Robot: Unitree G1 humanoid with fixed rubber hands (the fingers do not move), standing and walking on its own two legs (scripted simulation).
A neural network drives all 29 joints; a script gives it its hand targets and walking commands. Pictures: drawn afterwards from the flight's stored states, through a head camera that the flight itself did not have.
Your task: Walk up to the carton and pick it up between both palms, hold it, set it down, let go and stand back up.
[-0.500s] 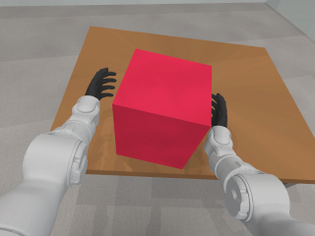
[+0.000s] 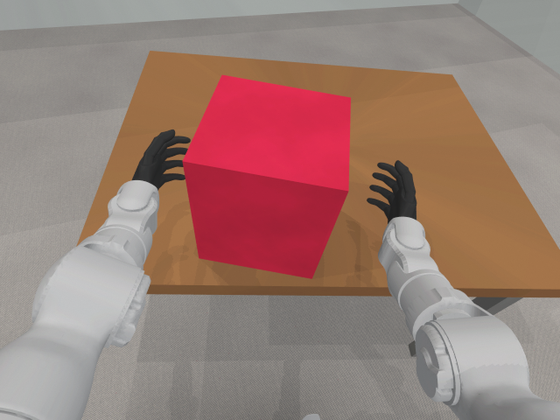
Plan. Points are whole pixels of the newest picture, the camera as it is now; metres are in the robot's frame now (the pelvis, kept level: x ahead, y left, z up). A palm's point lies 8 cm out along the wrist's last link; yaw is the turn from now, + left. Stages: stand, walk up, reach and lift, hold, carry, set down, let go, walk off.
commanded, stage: set down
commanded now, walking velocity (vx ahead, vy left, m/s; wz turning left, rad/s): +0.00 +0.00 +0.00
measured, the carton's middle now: (269, 183) +0.49 -0.04 +0.03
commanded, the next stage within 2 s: none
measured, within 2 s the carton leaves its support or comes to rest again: neither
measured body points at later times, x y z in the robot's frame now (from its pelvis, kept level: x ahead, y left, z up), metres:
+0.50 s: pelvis +0.03 +0.00 +0.02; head +0.05 +0.03 +0.47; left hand +0.43 +0.20 +0.05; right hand +0.35 -0.19 +0.04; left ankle +0.03 +0.10 -0.70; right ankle +0.06 -0.13 -0.70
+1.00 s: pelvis +0.03 +0.00 +0.03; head +0.03 +0.02 +0.48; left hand +0.35 +0.22 +0.05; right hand +0.28 -0.19 +0.03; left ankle +0.03 +0.10 -0.70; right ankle +0.06 -0.13 -0.70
